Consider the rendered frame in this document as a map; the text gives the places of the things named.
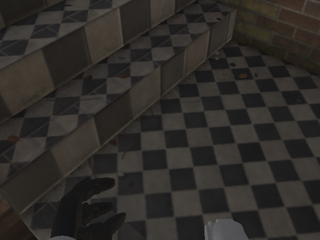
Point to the robot left hand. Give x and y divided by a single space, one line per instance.
71 215

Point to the right robot thigh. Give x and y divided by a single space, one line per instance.
224 229

